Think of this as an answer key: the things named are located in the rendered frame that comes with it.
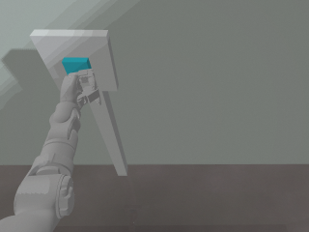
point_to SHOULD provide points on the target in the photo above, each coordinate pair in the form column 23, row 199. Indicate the button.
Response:
column 76, row 64

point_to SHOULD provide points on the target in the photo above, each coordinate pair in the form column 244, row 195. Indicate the robot left forearm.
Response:
column 60, row 145

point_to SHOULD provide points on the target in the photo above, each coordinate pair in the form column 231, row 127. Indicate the panel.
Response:
column 56, row 44

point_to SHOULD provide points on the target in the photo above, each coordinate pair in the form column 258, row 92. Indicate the robot left hand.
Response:
column 72, row 91

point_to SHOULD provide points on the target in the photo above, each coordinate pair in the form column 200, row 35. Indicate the left robot upper arm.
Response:
column 41, row 202

